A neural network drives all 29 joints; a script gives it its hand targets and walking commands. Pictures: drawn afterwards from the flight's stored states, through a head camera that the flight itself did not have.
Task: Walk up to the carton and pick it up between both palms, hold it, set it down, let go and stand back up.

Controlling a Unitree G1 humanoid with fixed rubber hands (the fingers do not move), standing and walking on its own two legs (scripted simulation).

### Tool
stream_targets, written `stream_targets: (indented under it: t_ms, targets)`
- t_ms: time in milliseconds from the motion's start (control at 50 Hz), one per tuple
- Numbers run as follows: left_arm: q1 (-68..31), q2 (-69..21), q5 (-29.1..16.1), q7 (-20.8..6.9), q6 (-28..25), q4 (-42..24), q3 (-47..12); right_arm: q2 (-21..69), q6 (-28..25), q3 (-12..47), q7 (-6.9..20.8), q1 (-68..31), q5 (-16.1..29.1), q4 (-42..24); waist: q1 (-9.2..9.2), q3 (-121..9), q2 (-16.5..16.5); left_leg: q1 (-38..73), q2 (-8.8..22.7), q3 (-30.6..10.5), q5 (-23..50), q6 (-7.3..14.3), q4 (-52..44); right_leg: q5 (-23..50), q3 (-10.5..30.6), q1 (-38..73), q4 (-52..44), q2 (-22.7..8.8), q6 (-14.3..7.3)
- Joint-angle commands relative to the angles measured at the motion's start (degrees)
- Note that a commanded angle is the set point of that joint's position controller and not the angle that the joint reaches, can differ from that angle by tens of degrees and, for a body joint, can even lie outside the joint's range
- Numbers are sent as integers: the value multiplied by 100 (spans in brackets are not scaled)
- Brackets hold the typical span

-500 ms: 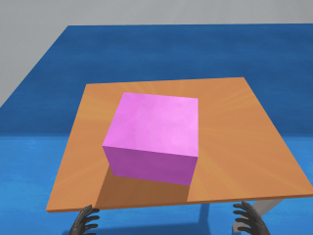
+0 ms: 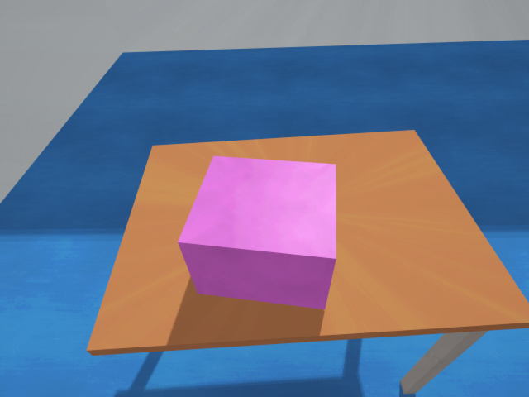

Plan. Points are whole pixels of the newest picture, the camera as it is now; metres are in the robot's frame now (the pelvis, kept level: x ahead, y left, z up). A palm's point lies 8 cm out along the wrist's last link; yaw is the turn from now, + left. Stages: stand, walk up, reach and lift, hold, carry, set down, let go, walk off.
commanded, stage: stand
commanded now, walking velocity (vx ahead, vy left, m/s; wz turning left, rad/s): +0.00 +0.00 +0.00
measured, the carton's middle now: (266, 229) +0.46 +0.02 -0.04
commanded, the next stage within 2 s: none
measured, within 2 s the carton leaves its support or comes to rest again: neither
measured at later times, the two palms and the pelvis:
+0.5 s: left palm out of the picture -0.05 +0.23 -0.14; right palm out of the picture -0.05 -0.22 -0.15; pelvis -0.02 +0.01 +0.00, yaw +0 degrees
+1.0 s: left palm out of the picture -0.04 +0.21 -0.14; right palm out of the picture -0.04 -0.21 -0.15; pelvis -0.01 +0.00 +0.00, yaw +0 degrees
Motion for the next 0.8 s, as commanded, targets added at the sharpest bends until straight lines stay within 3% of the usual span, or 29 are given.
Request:
stream_targets:
  t_ms: [0,40,60,80,100,120,140,160,180,220,240,260,320,340,400,420,440,480,500,520,540,560,600,640,660,700,740,760,780]
  targets:
    - [308,415,-46,105,-121,-122,109,-512,-119,-112,-151,109,-14,-42,24,140,-149,8,388,-420,-101,159,-567,133,477,-208,-591,-448,-104]
    - [154,402,16,115,-141,32,74,-577,-153,-175,-86,301,62,55,-92,334,-67,-24,458,-582,-225,212,-716,196,476,-414,-524,-477,-114]
    - [160,365,-80,111,-93,134,75,-588,-137,-123,-97,297,25,191,-9,696,-244,-434,437,-530,-158,212,-742,280,553,-306,-652,-518,-67]
    - [374,210,-60,126,-82,233,22,-569,-127,-174,-107,329,56,178,-135,470,154,-338,295,-465,-334,193,-665,-24,477,-189,-627,-450,-78]
    - [425,517,-57,124,-59,327,85,-694,-117,-213,-134,130,30,196,83,526,-62,-154,324,-539,-436,241,-655,-57,469,-459,-646,-441,-24]
    - [453,338,-33,139,-56,455,83,-372,-132,-119,-112,61,45,174,38,686,-415,-193,443,-649,-444,268,-769,-127,510,-533,-632,-460,-128]
    - [717,459,-2,124,-50,541,71,-327,-94,-74,-89,157,45,213,60,555,-90,-179,357,-470,-517,231,-692,-132,460,-536,-651,-425,-70]
    - [359,744,-9,145,-61,491,193,-530,-120,-160,-131,350,28,282,-38,504,-80,-242,324,-535,-417,202,-709,-82,512,-337,-514,-456,-91]
    - [551,355,-76,100,-98,558,49,-533,-129,-177,-183,288,28,353,27,243,184,-243,365,-570,-689,287,-747,-76,504,-142,-576,-423,-73]
    - [454,468,-23,108,-104,615,46,-521,-119,-165,-185,523,38,454,-60,628,-38,-284,330,-542,-383,246,-707,-104,541,-477,-577,-476,-106]
    - [560,395,-39,149,-98,702,34,-504,-118,-181,-198,355,8,430,-9,339,188,-323,367,-611,-669,273,-715,-37,485,-193,-569,-477,-69]
    - [208,486,-26,127,-90,671,49,-505,-105,-165,-213,417,16,460,-114,643,-282,-348,297,-516,-224,225,-745,-122,517,-381,-492,-480,-75]
    - [464,301,-72,184,-77,877,8,-250,-97,-76,-202,590,54,655,-69,717,40,-404,379,-606,-589,282,-737,-143,471,-422,-622,-458,-56]
    - [326,403,-21,167,-45,928,71,-131,-52,-52,-207,390,67,664,-46,811,-46,-516,354,-638,-962,266,-851,-233,427,-488,-679,-414,-56]
    - [466,-16,-76,150,-42,1111,-172,-529,-60,-204,-216,547,135,648,-140,793,184,-672,359,-696,-1013,278,-836,-336,487,-510,-532,-385,-58]
    - [651,287,-63,166,-29,1176,-12,-245,-62,-74,-184,391,102,693,-1,469,83,-486,317,-605,-1174,228,-916,-403,404,-416,-529,-362,-9]
    - [421,497,-52,171,-38,1135,26,-411,-61,-120,-205,574,82,768,-47,529,-182,-406,291,-538,-899,228,-663,-627,554,-543,-632,-462,-84]
    - [533,383,-40,157,-111,1159,-2,-224,-58,-45,-223,494,114,795,-37,428,-7,-309,348,-609,-613,277,-695,-577,566,-556,-694,-514,-128]
    - [272,362,-35,180,-101,1146,-30,-311,-66,-107,-182,603,72,842,-219,694,92,-544,316,-610,-764,328,-738,-630,686,-635,-730,-542,-143]
    - [431,137,-41,167,-103,1200,-70,-324,-100,-87,-225,512,43,792,-64,577,-196,-542,422,-740,-894,369,-748,-588,556,-601,-631,-521,-166]
    - [387,335,-66,159,-80,1241,-25,-435,-68,-74,-209,437,39,785,-88,574,40,-613,341,-707,-863,326,-690,-489,545,-442,-618,-434,-115]
    - [539,376,-85,189,-46,1322,-8,-402,-102,-72,-224,386,15,720,-9,725,-215,-775,360,-679,-779,334,-730,-392,565,-413,-672,-524,-121]
    - [366,312,-65,164,-84,1288,-1,-137,-165,4,-198,578,30,857,-67,358,49,-482,354,-529,-502,256,-575,-359,611,-263,-545,-531,-173]
    - [297,-78,-74,162,-65,1324,-107,54,-117,15,-224,506,111,871,-19,335,18,-530,255,-514,-409,237,-578,-189,641,-227,-569,-506,-144]
    - [341,-145,-98,140,-60,1418,-241,-149,-101,-14,-221,666,125,941,-100,447,-286,-450,310,-600,-414,203,-567,-287,455,-403,-634,-475,-86]
    - [276,271,-87,119,-22,1503,-52,-31,-87,52,-223,615,28,861,-109,524,-323,-434,390,-557,-319,239,-573,-258,522,-468,-628,-477,-105]
    - [336,369,-112,165,-54,1579,19,89,-81,114,-269,657,48,891,-72,698,-252,-412,337,-518,-284,192,-657,-234,545,-511,-609,-485,-81]
    - [541,362,-116,149,-56,1538,24,3,-87,111,-309,568,26,958,127,534,300,-397,309,-456,-416,233,-622,-16,618,-355,-640,-527,-118]
    - [128,301,-78,151,-17,1496,-39,-205,-104,28,-284,412,18,847,-62,569,350,-604,329,-552,-324,222,-686,-39,530,-340,-486,-440,-110]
